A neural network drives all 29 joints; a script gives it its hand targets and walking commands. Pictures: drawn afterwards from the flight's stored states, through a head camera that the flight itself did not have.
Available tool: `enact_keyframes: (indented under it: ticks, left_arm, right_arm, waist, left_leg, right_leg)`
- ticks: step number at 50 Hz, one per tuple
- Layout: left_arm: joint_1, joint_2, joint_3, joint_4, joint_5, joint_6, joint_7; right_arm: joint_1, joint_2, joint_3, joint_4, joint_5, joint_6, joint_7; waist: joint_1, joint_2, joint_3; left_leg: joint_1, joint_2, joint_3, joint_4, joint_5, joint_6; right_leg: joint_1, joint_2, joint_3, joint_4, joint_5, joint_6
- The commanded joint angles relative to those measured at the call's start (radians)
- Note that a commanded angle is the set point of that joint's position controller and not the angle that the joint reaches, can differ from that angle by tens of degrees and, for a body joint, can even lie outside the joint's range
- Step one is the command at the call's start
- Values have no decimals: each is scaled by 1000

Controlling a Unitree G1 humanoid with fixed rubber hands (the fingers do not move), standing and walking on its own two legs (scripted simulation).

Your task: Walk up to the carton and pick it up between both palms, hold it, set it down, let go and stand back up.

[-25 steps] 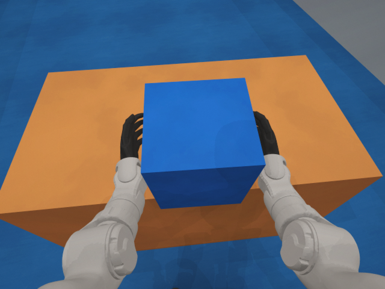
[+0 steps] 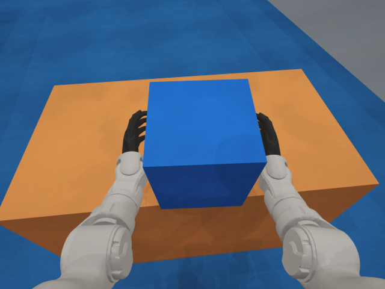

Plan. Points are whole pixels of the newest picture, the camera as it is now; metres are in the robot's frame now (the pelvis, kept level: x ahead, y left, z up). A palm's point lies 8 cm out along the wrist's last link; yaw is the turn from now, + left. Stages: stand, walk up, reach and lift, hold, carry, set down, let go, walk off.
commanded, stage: reach and lift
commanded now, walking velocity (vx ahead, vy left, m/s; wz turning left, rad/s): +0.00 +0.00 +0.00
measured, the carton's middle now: (200, 150) +0.43 +0.01 +0.03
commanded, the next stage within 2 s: none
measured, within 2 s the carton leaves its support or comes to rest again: neither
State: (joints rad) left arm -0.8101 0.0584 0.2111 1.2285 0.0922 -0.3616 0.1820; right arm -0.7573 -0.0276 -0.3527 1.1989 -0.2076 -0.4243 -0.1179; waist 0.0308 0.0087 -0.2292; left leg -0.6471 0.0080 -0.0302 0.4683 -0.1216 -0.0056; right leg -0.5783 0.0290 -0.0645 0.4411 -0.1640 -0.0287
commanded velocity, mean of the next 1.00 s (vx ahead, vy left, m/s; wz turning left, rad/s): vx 0.00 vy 0.00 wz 0.00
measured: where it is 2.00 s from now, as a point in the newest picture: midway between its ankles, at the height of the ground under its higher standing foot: outside the picture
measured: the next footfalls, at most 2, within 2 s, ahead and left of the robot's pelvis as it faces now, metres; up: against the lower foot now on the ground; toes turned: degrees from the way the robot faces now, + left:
none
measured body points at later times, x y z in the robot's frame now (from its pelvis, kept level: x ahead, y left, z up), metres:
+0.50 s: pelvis +0.00 +0.00 +0.01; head -0.03 +0.00 +0.46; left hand +0.41 +0.17 +0.17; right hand +0.41 -0.14 +0.15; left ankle +0.05 +0.11 -0.73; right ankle +0.01 -0.10 -0.73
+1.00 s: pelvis -0.01 +0.00 +0.01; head -0.05 +0.02 +0.46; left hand +0.40 +0.17 +0.19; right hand +0.39 -0.13 +0.17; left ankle +0.05 +0.12 -0.73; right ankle +0.01 -0.10 -0.73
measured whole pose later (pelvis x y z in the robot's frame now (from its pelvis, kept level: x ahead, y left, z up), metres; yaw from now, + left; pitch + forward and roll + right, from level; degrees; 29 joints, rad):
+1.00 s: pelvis -0.01 +0.00 +0.01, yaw +1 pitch -1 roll -1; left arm -0.80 0.07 0.25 0.65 0.11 0.45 0.11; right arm -0.73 0.02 -0.24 0.76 0.06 0.24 -0.15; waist 0.00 -0.04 -0.09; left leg -0.25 0.01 -0.03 0.38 -0.11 -0.01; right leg -0.18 0.03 -0.06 0.35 -0.16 -0.03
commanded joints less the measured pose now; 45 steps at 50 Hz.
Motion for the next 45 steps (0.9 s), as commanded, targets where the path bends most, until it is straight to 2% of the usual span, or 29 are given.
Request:
enact_keyframes:
  ticks: [1,3,4,5,6,7,9,11,12,13,15,16,17,18,19,22,23,26,30,32,34,35,36,39,40,42,43,44,45]
  left_arm:
    - [-613,-770,-394,-277,-47,-12,-177]
    - [-707,-754,-370,-331,-35,9,-177]
    - [-701,-776,-394,-338,-42,26,-176]
    - [-704,-759,-367,-349,-29,55,-176]
    - [-683,-743,-370,-351,-34,75,-182]
    - [-704,-733,-348,-341,-18,102,-185]
    - [-691,-745,-367,-396,-31,153,-185]
    - [-699,-723,-363,-430,-46,188,-190]
    - [-687,-741,-374,-454,-43,217,-188]
    - [-698,-719,-351,-432,-40,245,-199]
    - [-738,-743,-365,-523,-49,282,-197]
    - [-736,-742,-385,-564,-52,312,-199]
    - [-741,-727,-370,-520,-64,339,-206]
    - [-723,-747,-381,-565,-64,360,-207]
    - [-701,-745,-395,-576,-76,388,-210]
    - [-677,-679,-289,-533,-18,482,-236]
    - [-672,-670,-270,-541,-15,506,-250]
    - [-651,-656,-247,-562,15,590,-278]
    - [-684,-665,-244,-596,29,652,-305]
    - [-710,-696,-303,-683,-14,651,-298]
    - [-717,-735,-347,-699,-34,659,-284]
    - [-704,-744,-363,-711,-45,665,-280]
    - [-690,-739,-387,-710,-54,675,-276]
    - [-690,-730,-373,-733,-30,697,-274]
    - [-677,-731,-349,-750,-14,710,-268]
    - [-604,-694,-315,-709,15,742,-282]
    - [-559,-670,-283,-698,41,761,-293]
    - [-540,-687,-290,-700,51,783,-296]
    - [-502,-665,-285,-721,55,794,-304]
  right_arm:
    - [-655,636,475,-346,39,11,125]
    - [-713,656,485,-378,64,52,124]
    - [-698,649,491,-400,71,71,123]
    - [-702,632,469,-390,64,102,123]
    - [-683,629,463,-396,61,128,120]
    - [-702,617,454,-370,71,152,121]
    - [-712,606,469,-417,100,180,122]
    - [-742,630,517,-467,140,213,113]
    - [-758,612,520,-476,160,228,115]
    - [-728,610,497,-435,159,257,106]
    - [-813,626,538,-505,201,279,109]
    - [-786,626,542,-506,223,303,101]
    - [-827,625,541,-523,234,325,97]
    - [-862,623,552,-562,252,332,95]
    - [-872,630,573,-627,265,345,84]
    - [-828,588,501,-531,258,426,63]
    - [-865,599,511,-562,263,439,64]
    - [-851,567,462,-519,273,486,57]
    - [-886,536,385,-553,254,504,57]
    - [-959,585,422,-655,270,484,63]
    - [-978,595,423,-670,279,491,62]
    - [-1002,609,444,-714,290,492,58]
    - [-994,590,459,-734,296,497,56]
    - [-961,576,454,-714,301,518,52]
    - [-929,566,449,-675,304,532,60]
    - [-905,546,447,-682,291,552,50]
    - [-873,548,451,-663,303,562,46]
    - [-858,510,437,-656,294,576,48]
    - [-862,533,477,-697,314,580,41]
  waist:
    - [-54,-12,-771]
    - [-37,-6,-734]
    - [-54,4,-743]
    - [-40,-3,-698]
    - [-58,-21,-682]
    - [-54,-10,-589]
    - [-50,0,-622]
    - [-35,-28,-588]
    - [-40,-16,-608]
    - [-55,-37,-539]
    - [-31,-21,-591]
    - [-47,-2,-562]
    - [-47,-49,-529]
    - [-37,-39,-560]
    - [-50,-62,-576]
    - [-56,-80,-381]
    - [-35,-114,-364]
    - [-70,-87,-209]
    - [-103,-32,-174]
    - [-89,-6,-295]
    - [-117,18,-341]
    - [-108,21,-393]
    - [-122,20,-389]
    - [-117,49,-362]
    - [-109,50,-333]
    - [-116,15,-281]
    - [-104,-2,-249]
    - [-123,25,-230]
    - [-107,-4,-255]
  left_leg:
    - [532,10,37,24,352,-46]
    - [522,5,45,2,299,-37]
    - [555,8,31,0,303,-41]
    - [556,12,37,-17,265,-32]
    - [578,10,36,-23,254,-27]
    - [577,7,34,-37,213,-25]
    - [597,10,33,-43,242,-30]
    - [592,-1,35,-43,246,-22]
    - [636,2,29,-46,295,-27]
    - [615,-3,30,-57,254,-21]
    - [642,-3,25,-58,271,-21]
    - [662,-6,16,-53,302,-29]
    - [642,-15,19,-62,252,-18]
    - [637,-15,16,-62,289,-19]
    - [640,-21,19,-57,309,-13]
    - [628,-29,20,-105,178,4]
    - [617,-33,22,-113,166,14]
    - [663,-31,32,-143,117,15]
    - [670,-34,43,-160,68,2]
    - [691,-33,48,-142,121,-10]
    - [713,-32,36,-135,138,-27]
    - [732,-29,31,-114,180,-29]
    - [736,-31,28,-111,191,-34]
    - [757,-29,24,-105,182,-36]
    - [756,-21,23,-117,158,-35]
    - [739,-32,29,-118,151,-18]
    - [727,-35,36,-119,159,-8]
    - [754,-25,28,-139,137,-17]
    - [741,-32,38,-125,167,-6]
  right_leg:
    - [378,23,3,-59,412,34]
    - [404,14,18,-62,347,38]
    - [387,22,12,-69,326,34]
    - [370,21,16,-85,262,32]
    - [370,17,17,-97,252,40]
    - [358,16,18,-109,187,37]
    - [376,20,23,-112,203,39]
    - [443,13,35,-111,236,48]
    - [443,22,25,-115,267,50]
    - [456,13,37,-123,250,51]
    - [475,19,36,-117,241,51]
    - [473,18,39,-123,262,51]
    - [489,12,46,-136,238,60]
    - [535,15,46,-118,292,62]
    - [557,14,54,-120,347,68]
    - [549,-4,67,-155,234,76]
    - [561,-4,67,-159,218,82]
    - [556,-10,58,-178,160,73]
    - [543,-13,47,-200,78,59]
    - [569,-6,42,-182,128,54]
    - [547,2,35,-181,156,49]
    - [554,8,34,-177,180,47]
    - [554,11,28,-180,209,47]
    - [528,14,29,-191,161,44]
    - [512,16,24,-191,116,39]
    - [549,9,30,-198,137,46]
    - [574,7,36,-202,145,54]
    - [532,11,22,-206,107,45]
    - [586,10,34,-205,150,54]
